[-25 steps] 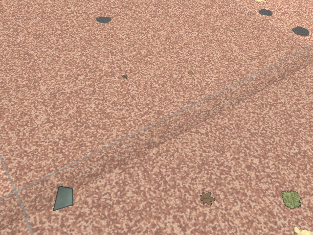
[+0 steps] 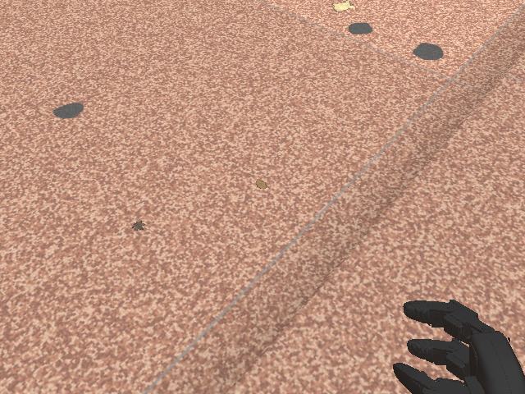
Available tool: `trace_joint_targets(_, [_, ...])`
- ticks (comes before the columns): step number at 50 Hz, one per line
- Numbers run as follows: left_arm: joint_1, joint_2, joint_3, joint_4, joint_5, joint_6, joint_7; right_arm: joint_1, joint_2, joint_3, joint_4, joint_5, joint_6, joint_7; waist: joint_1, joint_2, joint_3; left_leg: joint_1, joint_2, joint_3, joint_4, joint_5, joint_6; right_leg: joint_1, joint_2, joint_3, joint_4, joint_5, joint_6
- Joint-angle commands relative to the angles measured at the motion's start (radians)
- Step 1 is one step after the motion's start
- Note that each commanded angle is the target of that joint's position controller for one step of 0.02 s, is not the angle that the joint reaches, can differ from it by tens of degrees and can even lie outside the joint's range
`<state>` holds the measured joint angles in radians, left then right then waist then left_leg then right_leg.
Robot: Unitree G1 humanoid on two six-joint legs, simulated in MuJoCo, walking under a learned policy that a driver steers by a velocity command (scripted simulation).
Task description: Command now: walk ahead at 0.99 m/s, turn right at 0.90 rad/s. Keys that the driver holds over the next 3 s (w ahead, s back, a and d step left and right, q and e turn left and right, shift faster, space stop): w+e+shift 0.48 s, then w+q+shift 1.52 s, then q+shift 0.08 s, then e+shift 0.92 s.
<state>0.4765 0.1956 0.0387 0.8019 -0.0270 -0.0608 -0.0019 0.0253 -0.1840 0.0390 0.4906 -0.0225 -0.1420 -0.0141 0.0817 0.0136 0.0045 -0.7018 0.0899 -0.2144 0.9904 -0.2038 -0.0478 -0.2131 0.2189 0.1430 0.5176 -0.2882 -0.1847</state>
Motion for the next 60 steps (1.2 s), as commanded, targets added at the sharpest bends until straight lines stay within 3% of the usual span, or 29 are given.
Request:
trace_joint_targets(1, [-0.148,0.191,0.052,-0.118,-0.028,-0.017,0.028,-0.048,-0.103,-0.053,-0.071,0.019,0.009,-0.014,-0.038,-0.049,0.029,0.42,-0.109,0.168,-0.295,0.208,-0.058,-0.419,-0.133,0.248,-0.227,-0.055,-0.105])
trace_joint_targets(4, [-0.118,0.17,0.051,-0.102,-0.035,0.007,0.035,0.005,-0.152,-0.098,-0.063,0.074,0.012,-0.018,-0.058,-0.123,-0.028,0.514,-0.141,0.12,-0.464,0.171,-0.082,-0.228,-0.144,0.303,-0.088,-0.103,-0.047])
trace_joint_targets(6, [-0.186,0.13,0.038,-0.141,-0.011,0.008,0.024,0.279,-0.204,-0.145,-0.001,0.083,0.0,-0.013,-0.224,-0.112,-0.153,0.79,-0.072,0.095,-0.451,0.087,-0.03,-0.235,-0.119,0.244,0.265,0.051,0.033])
trace_joint_targets(7, [-0.16,0.018,0.004,-0.18,0.022,0.005,0.011,0.488,-0.284,-0.161,0.035,0.07,0.003,-0.012,-0.266,0.106,-0.334,1.078,0.138,-0.172,-0.456,-0.168,0.041,-0.374,-0.093,0.148,0.646,-0.215,0.069])
trace_joint_targets(8, [-0.038,-0.004,-0.012,-0.239,-0.039,-0.014,0.003,0.463,-0.361,-0.163,0.025,0.015,-0.009,0.01,-0.155,0.495,-0.368,1.165,0.359,-0.831,-0.706,-0.556,0.215,-0.67,-0.099,0.073,0.917,-0.297,0.085])
trace_joint_targets(9, [-0.077,0.079,-0.001,-0.211,-0.067,-0.008,0.009,0.371,-0.271,-0.157,0.005,0.015,-0.008,0.014,-0.163,0.361,-0.217,1.056,0.355,-0.87,-0.751,-0.816,0.256,-0.799,-0.201,0.041,1.031,-0.148,0.091])
trace_joint_targets(12, [-0.311,0.13,0.018,-0.25,-0.001,0.01,-0.008,0.322,-0.183,-0.134,0.071,0.013,0.016,0.012,-0.173,0.015,-0.001,0.765,0.198,-0.304,-0.714,-0.286,0.185,-0.726,-0.294,-0.028,0.967,-0.006,0.094])
trace_joint_targets(15, [-0.329,0.114,0.021,-0.271,-0.027,0.04,-0.028,0.289,-0.129,-0.115,0.145,0.029,0.015,0.022,-0.121,0.085,0.05,0.655,0.157,-0.083,-0.758,-0.098,0.159,-0.679,-0.35,-0.031,0.895,0.001,0.098])
trace_joint_targets(25, [-0.586,0.102,-0.009,-0.326,-0.011,0.005,-0.075,0.383,-0.245,-0.117,0.276,0.015,0.018,0.007,-0.167,-0.022,0.157,0.721,0.118,0.378,-0.84,0.532,0.098,-0.563,-0.288,-0.214,0.385,0.333,0.064])
trace_joint_targets(28, [-0.566,0.155,0.012,-0.352,-0.005,-0.009,-0.072,0.422,-0.344,-0.126,0.312,0.035,0.038,0.008,-0.063,0.119,0.109,0.761,0.189,0.389,-0.692,1.209,0.159,-0.296,-0.159,-0.288,0.262,0.14,0.006])
trace_joint_targets(30, [-0.188,0.288,0.079,-0.262,-0.008,0.008,-0.043,0.352,-0.375,-0.122,0.322,0.037,0.054,0.001,0.175,0.136,-0.069,0.642,0.193,0.372,-0.267,1.32,0.168,0.197,-0.144,-0.242,0.072,0.186,-0.068])
trace_joint_targets(31, [-0.005,0.356,0.093,-0.192,0.001,0.016,-0.023,0.38,-0.263,-0.09,0.29,0.015,0.047,-0.001,0.165,-0.036,-0.208,0.304,0.088,0.337,0.167,0.394,0.143,0.626,-0.35,0.046,0.165,0.164,-0.081])
trace_joint_targets(32, [-0.013,0.366,0.078,-0.203,0.028,-0.009,-0.031,0.537,-0.128,-0.046,0.265,0.066,0.011,0.015,0.04,-0.254,-0.489,0.043,-0.093,0.108,0.462,-0.298,0.131,0.849,-0.605,0.585,-0.018,-0.204,-0.218])
trace_joint_targets(33, [0.02,0.268,0.068,-0.172,0.026,-0.019,-0.04,0.353,-0.26,-0.08,0.246,0.113,-0.012,0.013,0.121,-0.11,-0.412,-0.024,-0.071,0.03,0.447,-0.234,0.14,0.699,-0.565,0.597,-0.183,-0.352,-0.15])
trace_joint_targets(34, [-0.023,0.245,0.059,-0.148,0.026,-0.028,-0.039,0.266,-0.237,-0.08,0.205,0.131,-0.014,0.008,0.086,-0.101,-0.191,-0.088,-0.043,0.059,0.439,-0.181,0.126,0.516,-0.567,0.491,-0.23,-0.318,-0.123])
trace_joint_targets(35, [-0.097,0.215,0.05,-0.131,0.028,-0.04,-0.04,0.237,-0.199,-0.072,0.203,0.109,-0.004,0.001,0.027,0.008,-0.078,-0.07,0.013,0.077,0.396,-0.129,0.118,0.334,-0.552,0.385,-0.259,-0.223,-0.094])
trace_joint_targets(37, [-0.21,0.131,0.031,-0.131,0.054,-0.064,-0.041,0.318,-0.186,-0.09,0.238,0.085,0.049,0.005,-0.085,-0.04,-0.013,0.084,0.082,0.081,0.293,-0.026,0.098,0.096,-0.474,0.135,-0.3,-0.089,-0.046])
trace_joint_targets(42, [-0.298,0.114,0.033,-0.113,0.05,-0.091,-0.015,0.236,-0.137,-0.097,0.222,0.056,0.103,0.018,-0.124,-0.035,0.144,0.162,0.038,0.177,0.031,0.282,0.07,-0.147,-0.327,-0.297,-0.379,0.233,0.051])
trace_joint_targets(44, [-0.258,0.131,0.036,-0.105,0.049,-0.095,0.013,0.179,-0.107,-0.088,0.203,0.039,0.083,0.038,-0.094,-0.008,0.124,0.265,-0.02,0.272,-0.134,0.456,0.074,-0.163,-0.28,-0.388,-0.343,0.271,0.078])
trace_joint_targets(47, [-0.202,0.218,0.051,-0.097,0.031,-0.095,0.03,0.09,-0.145,-0.097,0.145,0.045,0.074,0.07,-0.073,-0.028,0.116,0.188,-0.048,0.303,-0.229,0.426,0.125,0.062,-0.397,-0.338,-0.289,0.515,0.088])
trace_joint_targets(50, [-0.3,0.311,0.076,-0.135,0.018,-0.057,0.046,0.334,-0.265,-0.148,0.163,0.069,0.112,0.073,-0.242,-0.112,-0.025,0.401,-0.144,0.393,-0.126,0.102,0.2,0.152,-0.444,-0.374,0.026,1.261,0.122])
trace_joint_targets(51, [-0.344,0.328,0.077,-0.143,0.012,-0.04,0.048,0.524,-0.304,-0.172,0.188,0.073,0.133,0.068,-0.349,-0.126,-0.097,0.597,-0.12,0.311,-0.148,-0.049,0.247,0.064,-0.469,-0.336,0.279,1.244,0.115])
trace_joint_targets(52, [-0.414,0.301,0.063,-0.137,0.008,-0.037,0.035,0.738,-0.351,-0.2,0.24,0.089,0.142,0.056,-0.468,-0.05,-0.152,0.848,-0.11,0.257,-0.231,0.011,0.287,-0.078,-0.365,-0.365,0.71,0.942,0.116])
trace_joint_targets(53, [-0.418,0.065,-0.001,-0.173,0.024,-0.065,0.004,0.682,-0.311,-0.172,0.279,0.066,0.138,0.067,-0.344,0.33,0.022,0.832,-0.088,0.049,-0.337,-0.02,0.339,-0.418,-0.132,-0.306,1.178,-0.209,0.124])
trace_joint_targets(54, [-0.246,0.013,-0.03,-0.276,-0.006,-0.109,-0.019,0.485,-0.263,-0.121,0.173,0.021,0.089,0.075,-0.113,0.492,-0.109,0.947,0.082,-0.634,-0.598,-0.285,0.528,-0.738,-0.073,-0.045,1.276,-0.327,0.122])
trace_joint_targets(55, [-0.313,0.155,-0.015,-0.298,-0.016,-0.133,-0.033,0.428,-0.188,-0.117,0.114,0.013,0.07,0.074,-0.141,0.228,-0.128,0.924,0.157,-0.821,-0.795,-0.532,0.504,-0.763,-0.134,0.051,1.17,-0.204,0.076])
trace_joint_targets(57, [-0.362,0.194,0.0,-0.281,0.006,-0.115,-0.017,0.333,-0.237,-0.132,0.095,0.028,0.038,0.075,-0.051,-0.175,-0.007,0.666,0.131,-0.708,-0.802,-0.51,0.402,-0.639,-0.219,0.058,0.91,-0.029,0.086])
trace_joint_targets(58, [-0.345,0.185,-0.002,-0.272,0.03,-0.1,-0.004,0.279,-0.274,-0.14,0.082,0.034,0.028,0.068,-0.019,-0.167,0.027,0.568,0.082,-0.626,-0.777,-0.363,0.397,-0.587,-0.238,0.07,0.825,-0.001,0.118])
trace_joint_targets(60, [-0.345,0.214,0.007,-0.25,0.039,-0.072,0.016,0.268,-0.219,-0.12,0.092,0.042,0.028,0.05,-0.009,-0.144,0.054,0.447,-0.008,-0.414,-0.765,-0.147,0.385,-0.485,-0.273,0.055,0.663,0.029,0.17])
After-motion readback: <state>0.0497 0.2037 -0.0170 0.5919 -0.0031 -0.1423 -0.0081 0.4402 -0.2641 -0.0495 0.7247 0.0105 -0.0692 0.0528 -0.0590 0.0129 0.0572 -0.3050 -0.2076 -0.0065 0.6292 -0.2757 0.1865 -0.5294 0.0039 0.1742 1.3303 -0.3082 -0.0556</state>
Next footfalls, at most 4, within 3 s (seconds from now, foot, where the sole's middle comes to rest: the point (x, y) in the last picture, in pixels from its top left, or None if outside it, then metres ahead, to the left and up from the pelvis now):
0.14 left None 0.31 0.20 -0.77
0.62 right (379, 371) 0.59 -0.22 -0.77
1.04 left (387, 253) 0.96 -0.28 -0.77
1.50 right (448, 167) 1.36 -0.52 -0.77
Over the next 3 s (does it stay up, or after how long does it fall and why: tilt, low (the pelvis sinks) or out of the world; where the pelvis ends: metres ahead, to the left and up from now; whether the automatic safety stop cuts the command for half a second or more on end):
stays up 1.92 -0.03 -0.11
